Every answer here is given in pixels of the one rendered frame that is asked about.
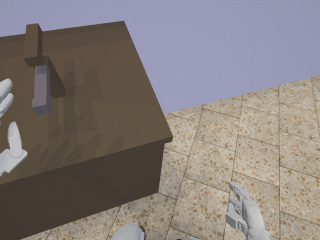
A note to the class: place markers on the robot right forearm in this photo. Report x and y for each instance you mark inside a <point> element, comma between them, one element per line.
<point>258,233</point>

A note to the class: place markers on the left robot hand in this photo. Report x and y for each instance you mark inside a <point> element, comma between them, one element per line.
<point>9,159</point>

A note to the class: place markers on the left robot shin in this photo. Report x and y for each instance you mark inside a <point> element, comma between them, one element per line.
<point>132,223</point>

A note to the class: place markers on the tap lever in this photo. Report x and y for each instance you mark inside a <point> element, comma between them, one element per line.
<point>41,103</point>

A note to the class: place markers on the right robot hand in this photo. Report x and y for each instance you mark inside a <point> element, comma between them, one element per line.
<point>247,214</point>

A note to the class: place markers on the robot left thigh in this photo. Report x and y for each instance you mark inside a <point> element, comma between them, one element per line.
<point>129,232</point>

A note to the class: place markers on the counter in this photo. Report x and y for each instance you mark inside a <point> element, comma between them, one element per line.
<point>102,145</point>

